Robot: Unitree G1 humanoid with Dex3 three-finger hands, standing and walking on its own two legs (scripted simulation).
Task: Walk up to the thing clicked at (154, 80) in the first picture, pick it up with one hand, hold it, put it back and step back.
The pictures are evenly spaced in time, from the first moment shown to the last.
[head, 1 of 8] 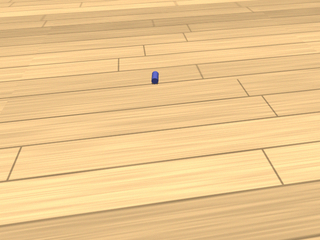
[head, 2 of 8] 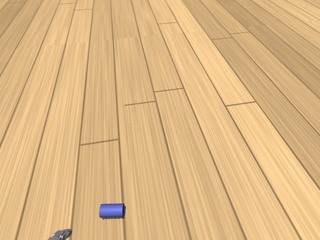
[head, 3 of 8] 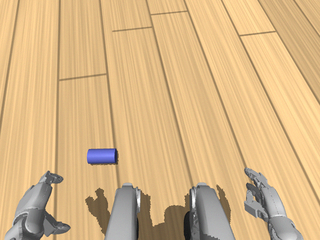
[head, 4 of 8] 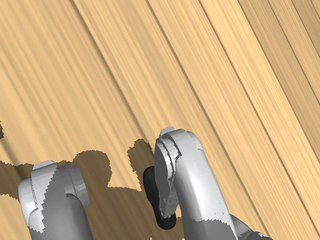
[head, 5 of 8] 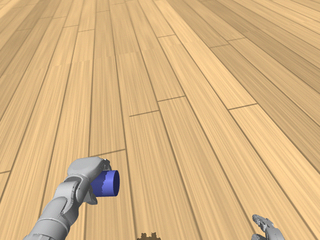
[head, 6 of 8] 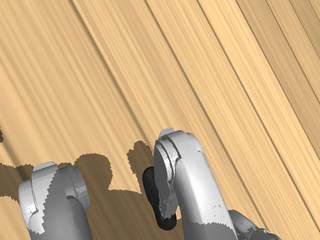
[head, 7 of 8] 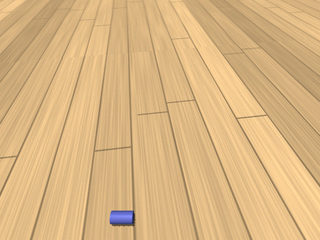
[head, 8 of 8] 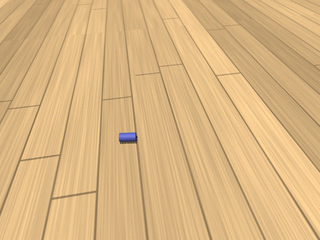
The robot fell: no
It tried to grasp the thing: yes
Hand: left
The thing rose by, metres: 0.69
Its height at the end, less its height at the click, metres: +0.00
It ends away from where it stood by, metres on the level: 0.01
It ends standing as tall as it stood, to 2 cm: yes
